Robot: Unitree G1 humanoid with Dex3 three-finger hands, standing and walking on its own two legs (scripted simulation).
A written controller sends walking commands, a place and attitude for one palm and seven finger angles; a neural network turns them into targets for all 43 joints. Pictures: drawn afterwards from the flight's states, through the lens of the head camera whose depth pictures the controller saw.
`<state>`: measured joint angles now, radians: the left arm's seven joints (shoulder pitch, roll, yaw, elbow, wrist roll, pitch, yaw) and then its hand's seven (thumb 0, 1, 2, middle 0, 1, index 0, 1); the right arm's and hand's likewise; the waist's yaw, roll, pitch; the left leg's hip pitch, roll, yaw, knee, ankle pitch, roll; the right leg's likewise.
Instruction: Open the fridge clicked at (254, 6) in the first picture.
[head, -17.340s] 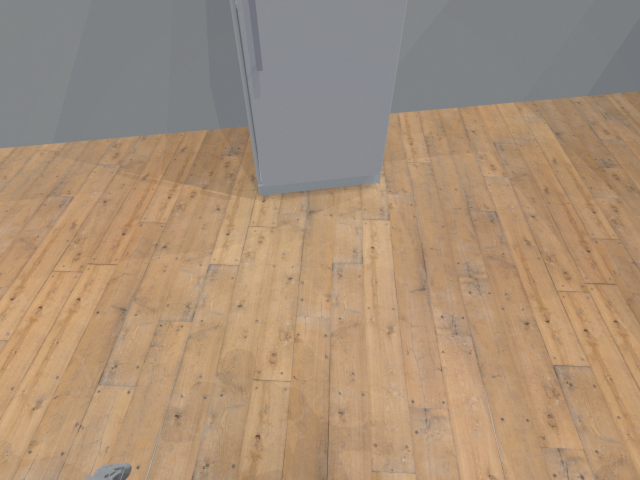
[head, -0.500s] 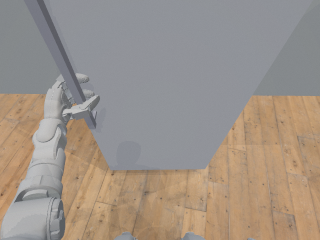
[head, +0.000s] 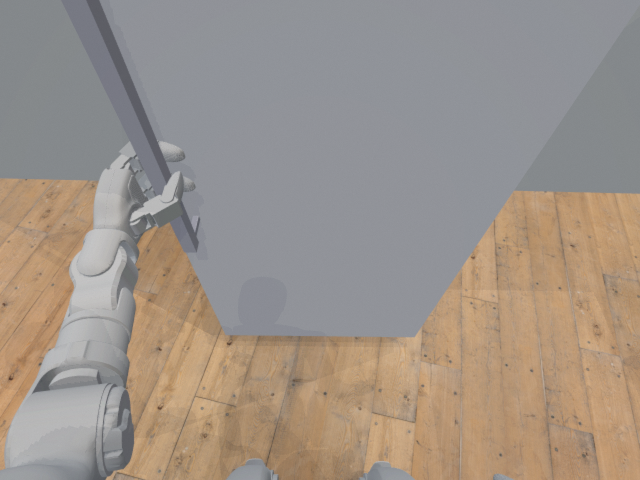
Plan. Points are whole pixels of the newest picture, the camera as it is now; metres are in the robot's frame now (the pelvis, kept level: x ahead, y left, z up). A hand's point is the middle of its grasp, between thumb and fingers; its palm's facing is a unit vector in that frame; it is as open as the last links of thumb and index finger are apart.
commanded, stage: grip the handle and tug to test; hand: left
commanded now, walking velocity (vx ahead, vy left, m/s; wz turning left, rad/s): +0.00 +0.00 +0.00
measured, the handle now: (152, 138) +0.49 +0.21 +0.14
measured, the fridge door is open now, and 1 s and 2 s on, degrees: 0 2 27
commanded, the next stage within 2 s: pull the door a little, standing still in 0.38 s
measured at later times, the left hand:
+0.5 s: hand (174, 202) +0.43 +0.19 +0.09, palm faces +0.00 -1.00 +0.00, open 5.5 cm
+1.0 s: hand (173, 217) +0.41 +0.18 +0.09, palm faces +0.00 -1.00 +0.00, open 6.1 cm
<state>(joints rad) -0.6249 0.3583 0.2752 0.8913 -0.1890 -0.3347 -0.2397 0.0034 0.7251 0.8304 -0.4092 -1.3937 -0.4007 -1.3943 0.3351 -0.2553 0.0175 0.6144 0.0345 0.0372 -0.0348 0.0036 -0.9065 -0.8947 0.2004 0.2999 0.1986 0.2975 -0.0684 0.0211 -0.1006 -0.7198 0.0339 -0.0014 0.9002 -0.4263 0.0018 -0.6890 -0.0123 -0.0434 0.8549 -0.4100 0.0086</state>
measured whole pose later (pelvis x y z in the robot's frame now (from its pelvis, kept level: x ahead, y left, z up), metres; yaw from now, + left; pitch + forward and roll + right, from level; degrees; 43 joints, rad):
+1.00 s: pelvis +0.05 +0.01 +0.02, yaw -5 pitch +14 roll -2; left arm -0.04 0.29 0.29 0.25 -0.28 -0.19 -0.16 0.01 0.79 0.80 -0.20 -1.32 -0.22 -1.36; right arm 0.34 -0.24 0.00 0.50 0.04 0.01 0.00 0.01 -0.91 -0.89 0.20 0.30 0.20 0.30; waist -0.09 0.04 -0.14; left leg -0.56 0.06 0.07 0.79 -0.45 0.01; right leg -0.57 0.01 0.01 0.76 -0.39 0.01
